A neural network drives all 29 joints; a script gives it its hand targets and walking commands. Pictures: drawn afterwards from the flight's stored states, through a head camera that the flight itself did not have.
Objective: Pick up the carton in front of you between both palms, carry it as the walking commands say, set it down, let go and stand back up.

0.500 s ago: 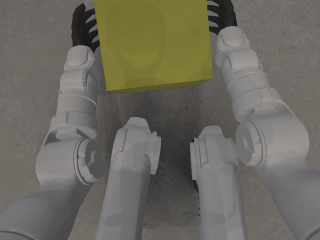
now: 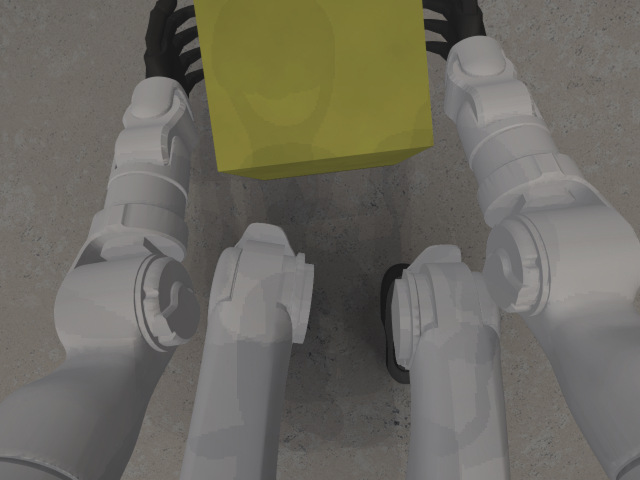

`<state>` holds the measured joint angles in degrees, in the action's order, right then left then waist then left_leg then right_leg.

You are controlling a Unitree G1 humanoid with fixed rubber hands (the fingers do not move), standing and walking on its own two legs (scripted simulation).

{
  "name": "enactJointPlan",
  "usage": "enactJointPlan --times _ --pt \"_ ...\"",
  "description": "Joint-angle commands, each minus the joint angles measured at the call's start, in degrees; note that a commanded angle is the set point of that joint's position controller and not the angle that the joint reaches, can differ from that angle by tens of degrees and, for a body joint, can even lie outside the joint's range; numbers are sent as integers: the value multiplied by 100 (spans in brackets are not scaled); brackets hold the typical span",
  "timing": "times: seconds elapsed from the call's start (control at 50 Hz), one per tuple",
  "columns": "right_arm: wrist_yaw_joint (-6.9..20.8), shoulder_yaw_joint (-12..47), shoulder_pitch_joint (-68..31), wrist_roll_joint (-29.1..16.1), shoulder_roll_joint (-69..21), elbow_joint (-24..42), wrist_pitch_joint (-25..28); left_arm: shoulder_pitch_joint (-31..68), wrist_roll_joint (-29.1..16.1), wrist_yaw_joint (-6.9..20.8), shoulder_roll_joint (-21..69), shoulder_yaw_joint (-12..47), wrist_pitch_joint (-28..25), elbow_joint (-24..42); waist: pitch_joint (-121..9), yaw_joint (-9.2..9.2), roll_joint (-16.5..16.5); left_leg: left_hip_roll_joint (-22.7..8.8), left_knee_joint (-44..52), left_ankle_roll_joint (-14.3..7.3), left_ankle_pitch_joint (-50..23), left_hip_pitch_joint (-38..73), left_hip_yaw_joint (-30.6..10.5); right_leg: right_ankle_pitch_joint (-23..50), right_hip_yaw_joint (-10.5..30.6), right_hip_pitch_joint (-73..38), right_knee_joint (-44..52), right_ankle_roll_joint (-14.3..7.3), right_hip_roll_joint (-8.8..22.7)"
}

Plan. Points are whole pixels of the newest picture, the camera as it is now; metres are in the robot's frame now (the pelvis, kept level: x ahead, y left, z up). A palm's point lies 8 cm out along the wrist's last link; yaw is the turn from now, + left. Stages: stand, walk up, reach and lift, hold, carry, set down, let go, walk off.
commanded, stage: set down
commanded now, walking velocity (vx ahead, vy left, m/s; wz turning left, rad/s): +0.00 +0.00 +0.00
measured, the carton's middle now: (318, 87) +0.49 +0.06 -0.24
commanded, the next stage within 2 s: let go in 1.58 s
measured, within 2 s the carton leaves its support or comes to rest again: neither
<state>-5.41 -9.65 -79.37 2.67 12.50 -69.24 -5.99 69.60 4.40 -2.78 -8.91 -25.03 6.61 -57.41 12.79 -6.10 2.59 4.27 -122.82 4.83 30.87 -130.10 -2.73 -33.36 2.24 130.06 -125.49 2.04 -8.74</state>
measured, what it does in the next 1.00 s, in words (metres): rises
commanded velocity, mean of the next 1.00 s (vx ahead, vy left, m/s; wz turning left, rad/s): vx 0.00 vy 0.00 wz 0.00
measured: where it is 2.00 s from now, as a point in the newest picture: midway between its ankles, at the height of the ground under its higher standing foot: (334, 332)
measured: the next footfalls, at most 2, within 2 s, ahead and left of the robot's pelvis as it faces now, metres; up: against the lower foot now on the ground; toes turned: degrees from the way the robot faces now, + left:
none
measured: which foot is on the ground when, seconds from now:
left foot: down 0.00-1.00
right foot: down 0.00-1.00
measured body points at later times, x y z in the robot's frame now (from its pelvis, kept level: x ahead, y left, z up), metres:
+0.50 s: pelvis +0.00 +0.01 +0.00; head +0.36 +0.01 +0.26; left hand +0.47 +0.27 -0.20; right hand +0.54 -0.12 -0.21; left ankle +0.12 +0.13 -0.34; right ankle +0.11 -0.11 -0.34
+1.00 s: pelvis +0.01 +0.01 +0.08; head +0.32 +0.03 +0.40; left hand +0.48 +0.27 -0.04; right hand +0.56 -0.11 -0.04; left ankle +0.12 +0.13 -0.34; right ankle +0.10 -0.11 -0.34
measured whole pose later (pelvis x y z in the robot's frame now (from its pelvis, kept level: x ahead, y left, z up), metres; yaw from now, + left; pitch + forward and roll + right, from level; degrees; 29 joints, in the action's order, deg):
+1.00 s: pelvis +0.01 +0.01 +0.08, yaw +1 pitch +45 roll +0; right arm -4.2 -8.7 -66.6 -2.7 16.8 -55.1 -6.3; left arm 57.5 -7.1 -4.7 -12.6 -16.0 4.4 -47.4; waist -0.7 -5.9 1.7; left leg 2.7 -106.9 1.5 28.5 -122.9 -1.3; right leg -33.1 1.4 120.8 -109.3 1.1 -3.1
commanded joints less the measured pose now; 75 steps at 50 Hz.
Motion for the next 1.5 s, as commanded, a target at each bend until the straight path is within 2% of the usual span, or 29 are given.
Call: enactJointPlan --times 0.0,0.14,0.2,0.22,0.28,0.3,0.34,0.46,0.58,0.68,0.74,0.8,0.88,0.94,1.06,1.18,1.48 --pt "1092 778 -2451 -70 -3805 492 199 2982 -88 1146 3324 1376 -131 230 -4496 -237 259 172 849 -385 -1181 1958 530 802 -237 -1552 1175 -272 -84" --pt "1062 606 -2352 33 -3279 339 207 2763 77 1104 2833 1033 -173 -39 -4247 -234 250 105 830 -380 -999 1858 525 646 -180 -1594 1196 -254 -9" --pt "888 561 -2280 -27 -2566 329 275 2480 114 925 2209 741 -286 -242 -4323 -277 232 27 807 -318 -1011 1994 557 644 -189 -1782 1161 -187 70" --pt "774 496 -2136 -53 -2011 336 312 2217 118 803 1698 556 -346 -335 -4372 -296 214 -19 802 -292 -1016 2054 574 643 -195 -1863 1157 -156 114" --pt "138 298 -1345 -302 832 454 501 1118 -122 90 -1064 91 -695 -610 -4493 -327 141 -219 839 -226 -1066 2331 577 648 -184 -2175 1189 -2 345" --pt "21 333 -1273 -474 1092 432 521 1097 -344 -57 -1352 150 -782 -626 -4619 -341 112 -256 829 -219 -1162 2418 549 726 -134 -2289 1169 -1 402" --pt "-28 584 -1280 -769 1137 472 549 1158 -751 -155 -1545 378 -920 -602 -4860 -331 168 -318 767 -240 -1391 2470 521 927 -92 -2352 1104 -2 475" --pt "24 1148 -1367 -1348 1039 1251 661 1237 -1682 -125 -1559 1160 -1114 -96 -5896 -319 325 -402 614 -234 -2297 2905 450 1766 -119 -2841 832 12 602" --pt "-89 997 -765 -1316 1328 2068 475 540 -1980 -272 -1759 1252 -943 721 -7421 -287 359 -294 795 -176 -2583 3984 558 1799 -426 -3643 836 9 536" --pt "-128 636 -471 -1060 1308 2916 120 135 -1795 -374 -1586 1173 -548 1819 -8203 -242 249 -162 1315 -189 -2250 4660 715 1287 -641 -4089 1326 -104 400" --pt "-87 368 -228 -848 1205 2656 -66 15 -1543 -356 -1374 1036 -316 1857 -7285 -179 109 -135 1687 -187 -1701 4300 712 761 -648 -3558 1716 -170 399" --pt "14 177 -14 -711 1045 2176 -56 -46 -1354 -293 -1108 969 -277 1660 -6416 -111 -54 -143 1943 -140 -1441 3896 690 555 -598 -2972 2002 -188 417" --pt "105 56 114 -584 958 1842 51 -141 -1194 -223 -944 907 -311 1489 -6273 -88 -118 -135 2290 -98 -1493 3871 692 656 -535 -2930 2374 -167 415" --pt "131 14 163 -505 933 1858 83 -256 -1121 -191 -947 828 -323 1508 -6539 -127 -54 -116 2557 -85 -1605 4028 720 781 -522 -3216 2658 -139 403" --pt "145 50 207 -418 912 2488 -16 -509 -1085 -125 -1083 699 -256 1950 -7469 -225 239 -63 3048 -105 -2028 4550 810 1226 -551 -4243 3183 -65 347" --pt "173 66 397 -373 845 2988 -217 -767 -1113 -2 -1107 659 -95 2314 -7812 -226 417 -23 3621 -135 -2291 4995 849 1534 -556 -5054 3784 -17 321" --pt "382 -207 1110 -137 626 2675 -93 -1304 -765 246 -854 472 -206 2169 -7208 -147 160 -53 5292 -140 -2784 6202 700 2126 -358 -6066 5495 -6 379"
